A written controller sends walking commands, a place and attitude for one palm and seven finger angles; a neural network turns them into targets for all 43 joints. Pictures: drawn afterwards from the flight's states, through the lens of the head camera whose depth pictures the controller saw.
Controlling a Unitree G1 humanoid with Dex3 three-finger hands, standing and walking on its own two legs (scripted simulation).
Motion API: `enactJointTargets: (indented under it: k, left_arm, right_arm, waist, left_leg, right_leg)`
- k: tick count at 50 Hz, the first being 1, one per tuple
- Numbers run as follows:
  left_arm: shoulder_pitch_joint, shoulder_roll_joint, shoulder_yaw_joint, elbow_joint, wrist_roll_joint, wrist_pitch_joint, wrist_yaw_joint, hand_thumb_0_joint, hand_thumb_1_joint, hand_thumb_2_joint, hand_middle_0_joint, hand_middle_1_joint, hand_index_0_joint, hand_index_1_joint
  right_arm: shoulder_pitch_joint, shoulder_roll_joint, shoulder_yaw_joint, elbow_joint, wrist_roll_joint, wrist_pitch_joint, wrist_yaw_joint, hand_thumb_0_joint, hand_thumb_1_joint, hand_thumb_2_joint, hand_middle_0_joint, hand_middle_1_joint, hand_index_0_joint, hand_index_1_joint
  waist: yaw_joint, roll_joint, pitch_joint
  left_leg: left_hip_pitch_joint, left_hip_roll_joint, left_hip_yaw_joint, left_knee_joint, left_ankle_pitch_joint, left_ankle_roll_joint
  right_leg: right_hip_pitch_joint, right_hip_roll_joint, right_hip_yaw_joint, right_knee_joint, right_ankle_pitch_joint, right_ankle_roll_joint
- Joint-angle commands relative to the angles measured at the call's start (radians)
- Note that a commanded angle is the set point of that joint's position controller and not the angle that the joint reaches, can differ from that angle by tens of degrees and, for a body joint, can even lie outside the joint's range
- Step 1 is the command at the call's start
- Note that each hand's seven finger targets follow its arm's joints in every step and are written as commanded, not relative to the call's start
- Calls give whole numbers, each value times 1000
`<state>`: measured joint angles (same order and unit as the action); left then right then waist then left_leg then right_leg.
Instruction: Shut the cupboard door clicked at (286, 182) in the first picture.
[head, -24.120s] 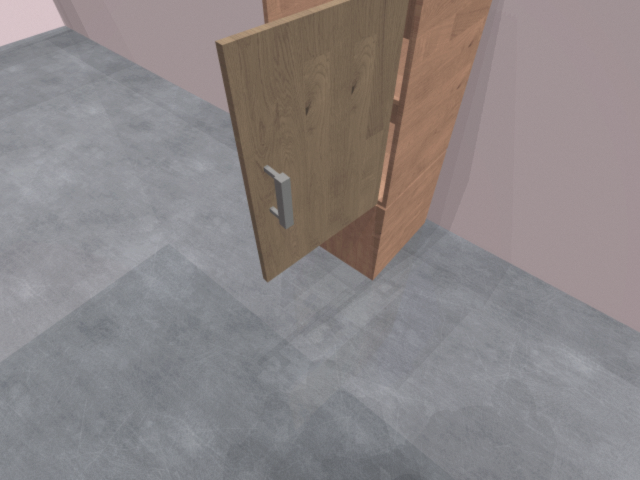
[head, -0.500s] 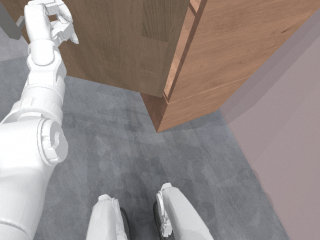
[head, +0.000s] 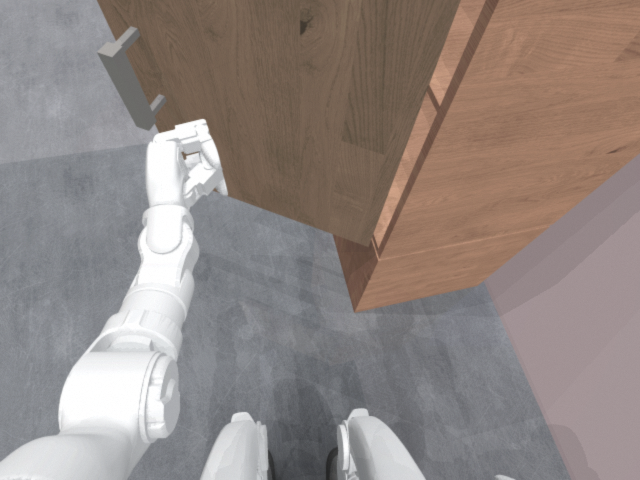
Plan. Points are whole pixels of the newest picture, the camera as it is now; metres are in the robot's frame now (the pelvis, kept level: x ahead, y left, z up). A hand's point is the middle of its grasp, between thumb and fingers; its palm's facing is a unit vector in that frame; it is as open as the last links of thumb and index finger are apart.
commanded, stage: draw the hand back to the body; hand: left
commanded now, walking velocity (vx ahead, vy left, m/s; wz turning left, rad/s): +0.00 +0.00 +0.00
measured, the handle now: (138, 80) +0.64 +0.21 +0.05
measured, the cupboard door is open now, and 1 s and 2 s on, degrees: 56 56 56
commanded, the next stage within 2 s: step back with the hand held close in 1.70 s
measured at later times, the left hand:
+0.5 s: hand (132, 200) +0.39 +0.16 +0.12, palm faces +0.08 -1.00 -0.03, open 3.1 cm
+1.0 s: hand out of the picture +0.28 +0.25 +0.20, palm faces +0.25 -0.93 -0.27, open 3.8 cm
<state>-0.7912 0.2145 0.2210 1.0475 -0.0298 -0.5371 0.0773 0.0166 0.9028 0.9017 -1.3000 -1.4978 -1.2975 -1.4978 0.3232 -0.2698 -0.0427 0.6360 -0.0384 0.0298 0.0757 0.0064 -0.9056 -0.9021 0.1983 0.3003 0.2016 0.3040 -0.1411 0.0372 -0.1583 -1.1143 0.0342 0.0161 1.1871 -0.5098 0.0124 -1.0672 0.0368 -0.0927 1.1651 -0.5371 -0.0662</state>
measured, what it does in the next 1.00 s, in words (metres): rises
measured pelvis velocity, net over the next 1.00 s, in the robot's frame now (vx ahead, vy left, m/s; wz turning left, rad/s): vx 0.02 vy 0.04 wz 0.02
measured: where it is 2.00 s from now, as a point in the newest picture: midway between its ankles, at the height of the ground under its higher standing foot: outside the picture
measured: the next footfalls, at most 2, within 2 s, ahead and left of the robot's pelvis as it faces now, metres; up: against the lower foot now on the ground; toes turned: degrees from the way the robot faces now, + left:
none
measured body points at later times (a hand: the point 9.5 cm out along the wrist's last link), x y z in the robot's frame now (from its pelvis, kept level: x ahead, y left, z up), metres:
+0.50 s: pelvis +0.00 +0.01 +0.05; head +0.06 +0.00 +0.50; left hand +0.38 +0.21 +0.13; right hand +0.06 -0.24 -0.08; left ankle +0.02 +0.11 -0.64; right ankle +0.00 -0.08 -0.64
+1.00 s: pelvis +0.02 +0.04 +0.10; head +0.01 +0.02 +0.55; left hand +0.26 +0.30 +0.22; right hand +0.23 -0.17 +0.02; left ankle +0.02 +0.11 -0.64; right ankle +0.00 -0.08 -0.64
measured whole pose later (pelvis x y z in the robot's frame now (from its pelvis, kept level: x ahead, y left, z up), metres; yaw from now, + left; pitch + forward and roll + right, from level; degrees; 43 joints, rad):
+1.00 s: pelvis +0.02 +0.04 +0.10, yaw +1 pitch -1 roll -1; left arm 0.16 0.30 0.10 -0.06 -0.08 -0.03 0.09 0.02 0.90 0.90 -0.87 -1.03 -0.87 -1.03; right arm 0.16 -0.21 0.07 0.53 0.06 0.02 -0.08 0.01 -0.90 -0.90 0.20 0.30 0.20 0.30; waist 0.04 0.06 -0.02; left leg -0.21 -0.03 0.04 0.50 -0.27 0.06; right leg -0.16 0.00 -0.05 0.47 -0.29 -0.01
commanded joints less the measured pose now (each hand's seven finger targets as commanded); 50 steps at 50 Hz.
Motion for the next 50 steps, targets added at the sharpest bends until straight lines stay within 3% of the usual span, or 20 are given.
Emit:
enactJointTargets:
  k: [1, 6, 7, 9, 11, 14, 15, 18, 19, 23, 25, 28, 29, 31, 32, 34, 37, 41, 47, 50]
  left_arm:
    - [-514, 157, -5, -159, 19, -64, 19, 0, 900, 900, -1300, -1500, -1300, -1500]
    - [-517, 161, 14, -91, 2, -48, 17, 0, 900, 900, -1300, -1500, -1300, -1500]
    - [-480, 210, 58, -126, -2, -54, 13, 0, 900, 900, -1300, -1500, -1300, -1500]
    - [-369, 242, 91, -242, -22, -67, -3, 0, 900, 900, -1300, -1500, -1300, -1500]
    - [-233, 230, 80, -348, -44, -53, -27, 0, 900, 900, -1300, -1500, -1300, -1500]
    - [-88, 212, 56, -386, -64, 19, -58, 0, 900, 900, -1300, -1500, -1300, -1500]
    - [-75, 203, 43, -416, -73, 43, -64, 0, 900, 900, -1300, -1500, -1300, -1500]
    - [-21, 170, 14, -551, -121, 78, -84, 0, 900, 900, -1300, -1500, -1300, -1500]
    - [-39, 169, 1, -628, -133, 70, -87, 0, 900, 900, -1300, -1500, -1300, -1500]
    - [60, 128, -59, -660, -149, 61, -121, 0, 900, 900, -1300, -1500, -1300, -1500]
    - [117, 124, -82, -649, -141, 75, -138, 0, 900, 900, -1300, -1500, -1300, -1500]
    - [204, 125, -85, -723, -155, 116, -157, 0, 900, 900, -1245, -1440, -1245, -1440]
    - [258, 153, -59, -773, -163, 130, -158, 0, 900, 900, -1217, -1410, -1217, -1410]
    - [331, 153, -52, -880, -186, 153, -163, 0, 900, 900, -1163, -1350, -1163, -1350]
    - [379, 204, -119, -956, -84, 205, -105, 0, 900, 900, -1135, -1320, -1135, -1320]
    - [445, 202, -100, -1054, -87, 275, -57, 0, 900, 900, -1080, -1260, -1080, -1260]
    - [497, 231, -74, -1106, -68, 335, -15, 0, 900, 900, -997, -1170, -997, -1170]
    - [557, 219, -77, -1188, -57, 390, 4, 0, 900, 900, -887, -1050, -887, -1050]
    - [741, 201, -69, -1361, -55, 442, 13, 0, 900, 900, -723, -870, -723, -870]
    - [836, 232, -18, -1421, -56, 459, 17, 0, 900, 900, -640, -780, -640, -780]
  right_arm:
    - [183, -128, -39, -10, 0, 2, -17, 0, -900, -900, 200, 300, 200, 300]
    - [152, -129, -27, -22, 0, 0, -25, 0, -900, -900, 200, 300, 200, 300]
    - [149, -132, -29, -35, 1, 1, -25, 0, -900, -900, 200, 300, 200, 300]
    - [137, -134, -31, -79, 7, 1, -24, 0, -900, -900, 200, 300, 200, 300]
    - [120, -122, -26, -110, 22, 2, -21, 0, -900, -900, 200, 300, 200, 300]
    - [117, -116, -22, -136, 45, 10, -35, 0, -900, -900, 200, 300, 200, 300]
    - [108, -116, -20, -142, 55, 14, -42, 0, -900, -900, 200, 300, 200, 300]
    - [78, -115, -17, -160, 71, 5, -64, 0, -900, -900, 200, 300, 200, 300]
    - [61, -116, -15, -164, 75, -3, -74, 0, -900, -900, 200, 300, 200, 300]
    - [24, -110, -7, -143, 82, -36, -92, 0, -900, -900, 200, 300, 200, 300]
    - [2, -110, -1, -140, 89, -44, -96, 0, -900, -900, 200, 300, 200, 300]
    - [-37, -112, 4, -164, 96, -60, -95, 0, -900, -900, 200, 300, 200, 300]
    - [-46, -117, 3, -174, 98, -64, -96, 0, -900, -900, 200, 300, 200, 300]
    - [-85, -108, 11, -202, 104, -77, -97, 0, -900, -900, 200, 300, 200, 300]
    - [-135, -84, 6, -222, 105, -38, -115, 0, -900, -900, 200, 300, 200, 300]
    - [-165, -78, 14, -252, 104, -24, -141, 0, -900, -900, 200, 300, 200, 300]
    - [-205, -73, 30, -245, 106, -11, -165, 0, -900, -900, 200, 300, 200, 300]
    - [-226, -65, 45, -240, 104, -20, -178, 0, -900, -900, 200, 300, 200, 300]
    - [-240, -63, 62, -237, 88, -54, -164, 0, -900, -900, 200, 300, 200, 300]
    - [-246, -64, 64, -232, 80, -66, -157, 0, -900, -900, 200, 300, 200, 300]
  waist:
    - [-68, 12, -456]
    - [-63, -3, -464]
    - [-28, 7, -499]
    - [37, 53, -636]
    - [75, 55, -671]
    - [64, -98, -518]
    - [56, -117, -449]
    - [58, -157, -368]
    - [56, -110, -365]
    - [54, -91, -235]
    - [61, -32, -170]
    - [95, 45, -186]
    - [114, 53, -217]
    - [136, 29, -234]
    - [143, 0, -255]
    - [139, -39, -172]
    - [139, -38, -61]
    - [139, 4, -9]
    - [153, 50, 4]
    - [164, 18, 32]
  left_leg:
    - [311, -38, -38, -59, 347, 25]
    - [272, -41, -39, -59, 318, 24]
    - [289, -41, -36, -68, 327, 21]
    - [394, -43, -32, -104, 423, 17]
    - [448, -43, -20, -141, 470, 13]
    - [367, -45, 3, -206, 377, 27]
    - [354, -43, 11, -233, 336, 29]
    - [399, -47, 13, -291, 277, 34]
    - [445, -47, 14, -304, 278, 36]
    - [524, -39, -2, -363, 231, 35]
    - [563, -37, -9, -397, 199, 33]
    - [658, -34, -26, -447, 219, 25]
    - [689, -32, -31, -457, 252, 24]
    - [731, -28, -36, -485, 308, 21]
    - [788, -30, -37, -541, 321, 21]
    - [772, -30, -30, -577, 316, 29]
    - [810, -21, -33, -641, 315, 29]
    - [918, -14, -47, -712, 342, 26]
    - [1037, 2, -80, -793, 443, 8]
    - [1040, 0, -73, -810, 504, 7]
  right_leg:
    - [257, -10, 116, -153, 503, 69]
    - [261, -11, 117, -147, 468, 65]
    - [298, -11, 123, -147, 474, 63]
    - [392, -9, 119, -139, 562, 55]
    - [473, -7, 116, -167, 624, 54]
    - [576, -8, 134, -252, 610, 72]
    - [579, -14, 143, -291, 582, 82]
    - [615, -20, 151, -374, 487, 87]
    - [615, -22, 152, -389, 466, 83]
    - [558, -18, 123, -442, 351, 71]
    - [518, -18, 110, -465, 283, 64]
    - [532, -12, 79, -468, 284, 46]
    - [561, -10, 72, -464, 313, 43]
    - [610, -11, 56, -461, 365, 40]
    - [672, -31, 102, -518, 356, 40]
    - [717, -39, 103, -568, 364, 49]
    - [745, -40, 96, -626, 362, 48]
    - [791, -38, 80, -688, 374, 42]
    - [879, -34, 61, -751, 429, 38]
    - [923, -36, 58, -774, 474, 39]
